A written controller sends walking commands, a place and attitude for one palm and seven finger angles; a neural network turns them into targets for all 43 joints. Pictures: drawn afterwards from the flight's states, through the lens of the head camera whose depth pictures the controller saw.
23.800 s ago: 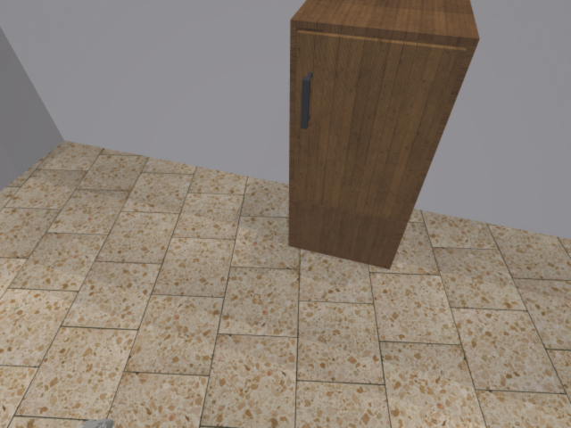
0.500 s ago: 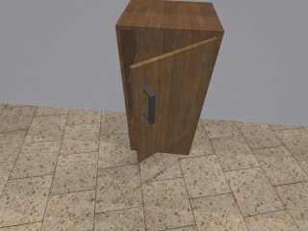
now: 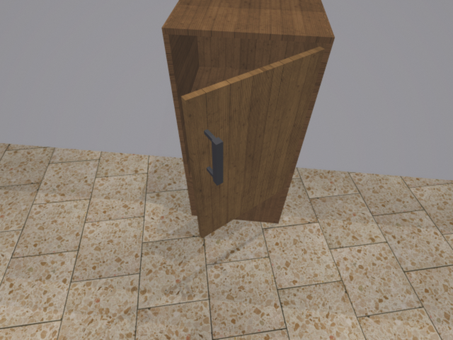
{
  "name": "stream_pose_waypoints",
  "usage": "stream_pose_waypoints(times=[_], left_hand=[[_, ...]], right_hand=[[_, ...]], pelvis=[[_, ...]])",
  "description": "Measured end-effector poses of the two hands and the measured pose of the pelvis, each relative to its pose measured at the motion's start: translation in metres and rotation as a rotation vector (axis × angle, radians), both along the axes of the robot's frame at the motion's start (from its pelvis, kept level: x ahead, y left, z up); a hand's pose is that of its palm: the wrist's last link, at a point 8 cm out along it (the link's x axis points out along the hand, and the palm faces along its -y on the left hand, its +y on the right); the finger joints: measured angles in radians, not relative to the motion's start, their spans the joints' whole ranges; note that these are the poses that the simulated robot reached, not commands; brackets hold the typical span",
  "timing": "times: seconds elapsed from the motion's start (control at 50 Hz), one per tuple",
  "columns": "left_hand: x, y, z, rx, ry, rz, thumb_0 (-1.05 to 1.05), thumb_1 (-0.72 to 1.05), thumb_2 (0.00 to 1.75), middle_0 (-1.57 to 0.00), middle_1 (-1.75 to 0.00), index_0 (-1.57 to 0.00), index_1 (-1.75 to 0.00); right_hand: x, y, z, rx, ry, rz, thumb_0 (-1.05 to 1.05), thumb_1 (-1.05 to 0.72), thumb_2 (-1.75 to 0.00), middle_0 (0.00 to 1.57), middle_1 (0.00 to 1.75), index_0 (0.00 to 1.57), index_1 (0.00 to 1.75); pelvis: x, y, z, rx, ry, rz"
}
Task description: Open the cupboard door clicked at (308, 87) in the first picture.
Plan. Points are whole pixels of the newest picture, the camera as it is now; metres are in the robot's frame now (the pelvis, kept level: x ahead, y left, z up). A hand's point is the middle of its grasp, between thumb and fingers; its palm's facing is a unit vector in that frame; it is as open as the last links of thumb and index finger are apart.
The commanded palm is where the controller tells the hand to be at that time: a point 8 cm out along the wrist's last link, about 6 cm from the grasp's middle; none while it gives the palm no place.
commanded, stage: look to check the result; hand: left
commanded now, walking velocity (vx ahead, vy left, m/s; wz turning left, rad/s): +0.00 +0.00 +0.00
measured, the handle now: (213, 158) +0.52 +0.07 -0.02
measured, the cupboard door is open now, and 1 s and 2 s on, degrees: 40 40 40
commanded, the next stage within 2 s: walk to a spot facing it in 0.12 s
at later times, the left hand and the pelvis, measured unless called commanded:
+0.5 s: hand out of the picture +0.00 +0.16 -0.19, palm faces -0.01 -0.98 -0.18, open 7.4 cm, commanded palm none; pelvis +0.01 +0.00 -0.01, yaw -6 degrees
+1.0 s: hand out of the picture +0.12 +0.14 -0.16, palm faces -0.32 -0.91 -0.26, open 7.4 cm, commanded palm none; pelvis +0.00 -0.03 +0.00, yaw -24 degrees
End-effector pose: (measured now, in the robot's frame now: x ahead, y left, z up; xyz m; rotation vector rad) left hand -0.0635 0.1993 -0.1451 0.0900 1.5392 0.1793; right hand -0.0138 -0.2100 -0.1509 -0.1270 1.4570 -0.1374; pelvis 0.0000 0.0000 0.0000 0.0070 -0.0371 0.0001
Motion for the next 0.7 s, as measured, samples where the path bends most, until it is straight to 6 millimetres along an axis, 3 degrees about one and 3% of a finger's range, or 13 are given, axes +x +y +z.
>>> stream_pose_waypoints(times=[0.3, 0.5, 0.62, 0.7], left_hand=[[0.041, -0.008, -0.004, -0.009, -0.068, -0.021, 0.00, 0.91, 0.90, -0.20, -0.30, -0.20, -0.30], [0.060, 0.015, -0.010, 0.013, -0.046, -0.082, 0.00, 0.91, 0.90, -0.20, -0.30, -0.20, -0.30], [0.095, 0.035, -0.006, 0.059, -0.086, -0.173, 0.00, 0.91, 0.90, -0.20, -0.30, -0.20, -0.30], [0.130, 0.034, 0.006, 0.094, -0.156, -0.259, 0.00, 0.91, 0.90, -0.19, -0.30, -0.20, -0.29]], right_hand=[[0.021, -0.013, 0.002, -0.024, -0.024, -0.001, 0.01, -0.93, -0.90, 0.20, 0.30, 0.20, 0.30], [0.022, -0.023, 0.000, -0.067, -0.071, -0.110, 0.00, -0.92, -0.90, 0.20, 0.30, 0.20, 0.30], [0.015, -0.031, -0.003, -0.083, -0.123, -0.160, 0.00, -0.91, -0.90, 0.20, 0.30, 0.21, 0.30], [0.002, -0.043, -0.008, -0.069, -0.146, -0.195, 0.00, -0.91, -0.90, 0.20, 0.30, 0.21, 0.30]], pelvis=[[0.014, -0.007, 0.000, 0.005, 0.000, -0.011], [0.012, -0.005, -0.008, -0.005, 0.006, -0.102], [0.001, -0.004, -0.012, 0.014, 0.030, -0.190], [-0.008, -0.011, -0.011, 0.017, 0.034, -0.248]])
